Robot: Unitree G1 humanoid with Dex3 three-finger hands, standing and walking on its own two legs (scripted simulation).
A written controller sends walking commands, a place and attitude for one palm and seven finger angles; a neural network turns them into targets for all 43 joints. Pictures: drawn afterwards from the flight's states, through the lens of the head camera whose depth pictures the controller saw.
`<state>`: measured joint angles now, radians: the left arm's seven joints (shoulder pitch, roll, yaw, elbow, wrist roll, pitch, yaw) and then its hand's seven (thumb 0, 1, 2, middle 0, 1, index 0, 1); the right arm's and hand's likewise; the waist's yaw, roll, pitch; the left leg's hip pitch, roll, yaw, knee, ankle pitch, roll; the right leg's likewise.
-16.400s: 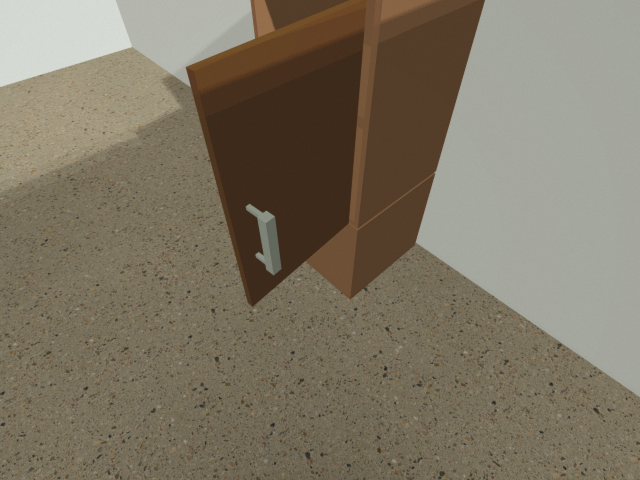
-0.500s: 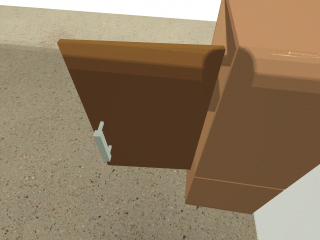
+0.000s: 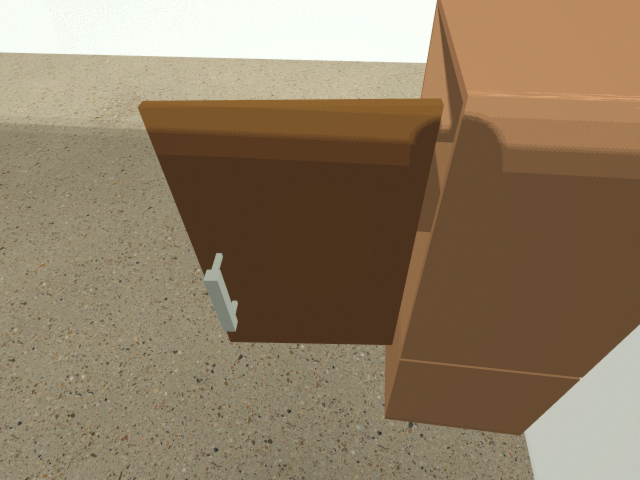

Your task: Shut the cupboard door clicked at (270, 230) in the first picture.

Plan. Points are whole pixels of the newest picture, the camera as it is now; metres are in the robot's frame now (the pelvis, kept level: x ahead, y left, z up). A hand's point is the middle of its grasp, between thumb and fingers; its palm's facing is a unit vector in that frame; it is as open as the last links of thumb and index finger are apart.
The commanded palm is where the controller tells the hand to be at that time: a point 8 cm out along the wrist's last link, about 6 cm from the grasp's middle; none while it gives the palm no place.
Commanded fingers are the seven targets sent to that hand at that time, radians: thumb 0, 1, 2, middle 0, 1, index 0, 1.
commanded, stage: come to a stop and stand still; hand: left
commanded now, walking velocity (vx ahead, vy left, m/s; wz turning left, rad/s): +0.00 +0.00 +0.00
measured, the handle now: (224, 293) +0.46 +0.21 -0.11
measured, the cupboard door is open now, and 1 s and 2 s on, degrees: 95 95 95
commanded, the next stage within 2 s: look again from close up in 0.18 s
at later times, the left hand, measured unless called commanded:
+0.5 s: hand out of the picture +0.00 +0.17 -0.17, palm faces +0.01 -0.99 -0.15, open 7.3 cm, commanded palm none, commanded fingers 0.00 0.90 0.90 -0.20 -0.30 -0.20 -0.30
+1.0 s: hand (172, 448) +0.18 +0.21 -0.06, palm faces +0.22 -0.95 -0.21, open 7.1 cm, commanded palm +0.13 +0.23 -0.07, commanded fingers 0.00 0.90 0.90 -0.35 -0.46 -0.35 -0.46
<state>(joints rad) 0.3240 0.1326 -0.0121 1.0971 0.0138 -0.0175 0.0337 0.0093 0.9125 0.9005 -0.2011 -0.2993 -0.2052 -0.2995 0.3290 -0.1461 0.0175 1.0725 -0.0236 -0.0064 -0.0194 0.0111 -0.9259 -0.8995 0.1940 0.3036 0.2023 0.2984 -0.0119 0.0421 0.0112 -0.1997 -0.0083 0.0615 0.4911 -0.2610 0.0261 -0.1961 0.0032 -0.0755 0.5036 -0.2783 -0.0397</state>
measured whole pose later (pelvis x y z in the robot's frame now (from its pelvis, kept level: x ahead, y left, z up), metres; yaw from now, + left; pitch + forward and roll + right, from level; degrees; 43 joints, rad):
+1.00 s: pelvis +0.02 +0.01 -0.01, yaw +1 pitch +1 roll +1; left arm 0.44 0.20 0.01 0.25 -0.13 -0.06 0.12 0.04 0.95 0.90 -0.22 -0.33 -0.23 -0.33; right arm 0.35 -0.23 0.01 0.90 0.02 -0.28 -0.06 0.02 -0.92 -0.90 0.20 0.30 0.21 0.30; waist -0.02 0.02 -0.02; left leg -0.26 -0.05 0.06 0.56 -0.31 0.04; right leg -0.26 -0.04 -0.08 0.60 -0.36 -0.01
